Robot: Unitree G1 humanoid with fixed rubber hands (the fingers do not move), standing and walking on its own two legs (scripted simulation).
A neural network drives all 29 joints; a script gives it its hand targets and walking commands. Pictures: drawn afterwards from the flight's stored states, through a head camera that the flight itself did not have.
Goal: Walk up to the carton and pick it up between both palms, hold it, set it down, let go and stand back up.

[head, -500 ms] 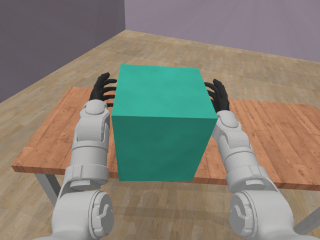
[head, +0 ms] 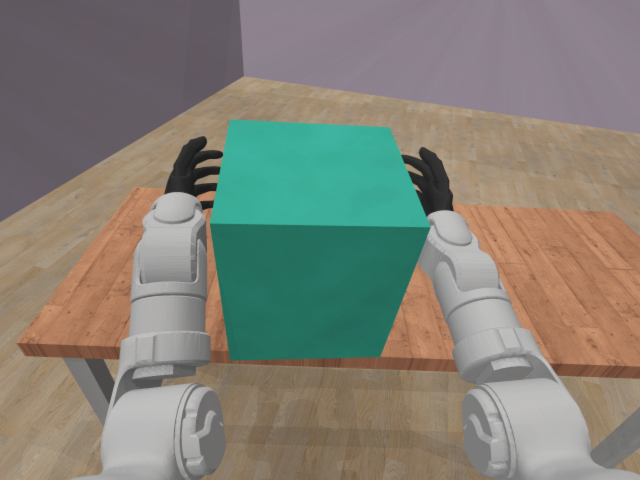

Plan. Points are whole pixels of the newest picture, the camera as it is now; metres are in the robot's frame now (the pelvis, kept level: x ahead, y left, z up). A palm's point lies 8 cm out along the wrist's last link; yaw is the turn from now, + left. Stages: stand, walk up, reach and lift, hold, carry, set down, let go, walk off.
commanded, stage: reach and lift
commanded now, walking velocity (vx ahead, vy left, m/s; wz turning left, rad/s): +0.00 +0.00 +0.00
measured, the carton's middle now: (309, 244) +0.40 -0.01 +0.15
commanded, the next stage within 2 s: hold in 1.02 s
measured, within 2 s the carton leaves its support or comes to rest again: neither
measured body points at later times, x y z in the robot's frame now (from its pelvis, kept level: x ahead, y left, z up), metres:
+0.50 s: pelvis +0.00 +0.00 +0.00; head -0.07 +0.03 +0.44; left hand +0.40 +0.15 +0.26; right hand +0.39 -0.16 +0.25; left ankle +0.01 +0.11 -0.75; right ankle +0.03 -0.10 -0.75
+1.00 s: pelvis +0.00 +0.00 +0.00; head -0.07 +0.03 +0.44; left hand +0.40 +0.15 +0.28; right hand +0.39 -0.16 +0.28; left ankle +0.01 +0.11 -0.75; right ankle +0.03 -0.10 -0.75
